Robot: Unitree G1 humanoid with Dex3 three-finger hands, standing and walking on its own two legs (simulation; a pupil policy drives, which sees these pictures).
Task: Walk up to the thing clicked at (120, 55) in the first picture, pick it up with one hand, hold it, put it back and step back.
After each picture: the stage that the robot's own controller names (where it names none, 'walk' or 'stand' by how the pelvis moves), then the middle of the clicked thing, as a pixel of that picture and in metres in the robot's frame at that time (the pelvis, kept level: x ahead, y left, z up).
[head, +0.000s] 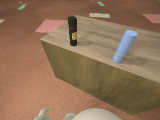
stand; (122, 48) +0.53 -0.19 +0.13
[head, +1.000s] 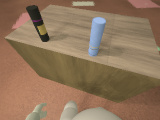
sink last; (95, 40) +0.50 +0.03 +0.16
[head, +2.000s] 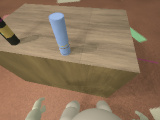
rise first; (61, 37) +0.45 +0.21 +0.19
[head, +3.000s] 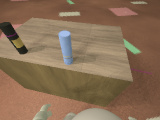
stand; (66, 49) +0.45 +0.20 +0.13
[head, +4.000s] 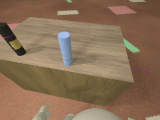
stand; (66, 51) +0.43 +0.20 +0.13
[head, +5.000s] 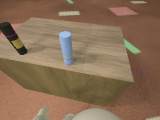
stand; (67, 50) +0.44 +0.19 +0.13
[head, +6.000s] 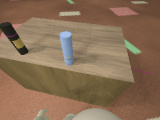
stand; (67, 50) +0.44 +0.19 +0.13
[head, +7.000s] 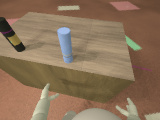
rise first; (66, 47) +0.44 +0.20 +0.13
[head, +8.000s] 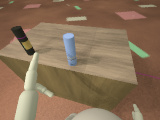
go down; (70, 51) +0.45 +0.20 +0.13
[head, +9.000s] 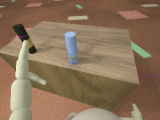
go down; (72, 50) +0.46 +0.19 +0.14
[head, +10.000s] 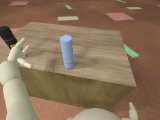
go down; (67, 54) +0.42 +0.18 +0.14
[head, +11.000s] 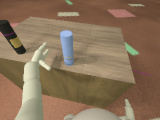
close in; (67, 50) +0.44 +0.18 +0.14
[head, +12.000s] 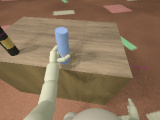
close; (63, 48) +0.44 +0.19 +0.16
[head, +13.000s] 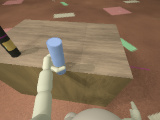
lift; (58, 59) +0.35 +0.20 +0.16
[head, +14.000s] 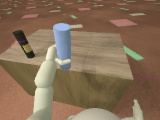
lift; (64, 50) +0.31 +0.16 +0.28
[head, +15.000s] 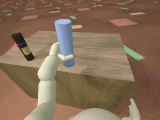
hold; (66, 46) +0.33 +0.15 +0.29
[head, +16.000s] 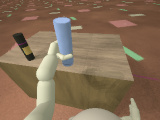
hold; (65, 45) +0.33 +0.15 +0.30
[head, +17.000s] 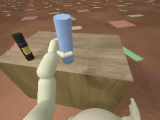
crouch; (65, 43) +0.33 +0.15 +0.31
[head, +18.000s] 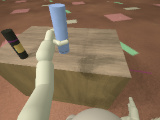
crouch; (61, 32) +0.42 +0.18 +0.31
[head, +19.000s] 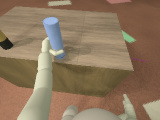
lower; (56, 41) +0.45 +0.21 +0.18
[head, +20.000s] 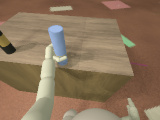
lower; (59, 48) +0.42 +0.20 +0.17
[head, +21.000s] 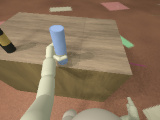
lower; (60, 47) +0.42 +0.20 +0.17
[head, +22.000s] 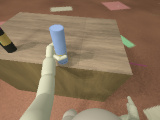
lower; (60, 47) +0.43 +0.20 +0.17
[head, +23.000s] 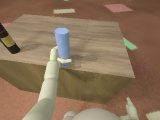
open; (64, 49) +0.41 +0.19 +0.17
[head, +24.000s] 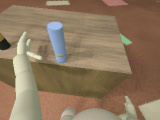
sink last; (59, 46) +0.42 +0.19 +0.17
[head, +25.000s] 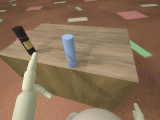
sink last; (70, 52) +0.43 +0.19 +0.15
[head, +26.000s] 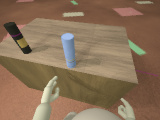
stand; (69, 53) +0.41 +0.18 +0.14
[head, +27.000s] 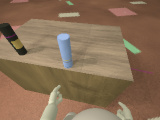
stand; (66, 53) +0.41 +0.20 +0.14
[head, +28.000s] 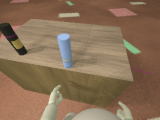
stand; (66, 53) +0.41 +0.20 +0.14
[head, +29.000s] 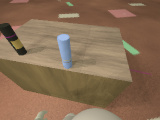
walk; (65, 53) +0.41 +0.19 +0.13
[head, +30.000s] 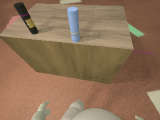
walk; (74, 27) +0.64 +0.18 +0.15
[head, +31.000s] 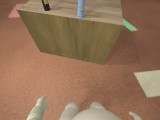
walk; (81, 4) +1.02 +0.19 +0.15
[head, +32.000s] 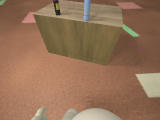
stand; (86, 9) +1.16 +0.15 +0.15
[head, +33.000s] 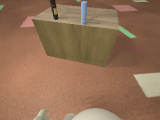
stand; (83, 13) +1.16 +0.16 +0.13
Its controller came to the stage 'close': yes
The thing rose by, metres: 0.21
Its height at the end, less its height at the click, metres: +0.00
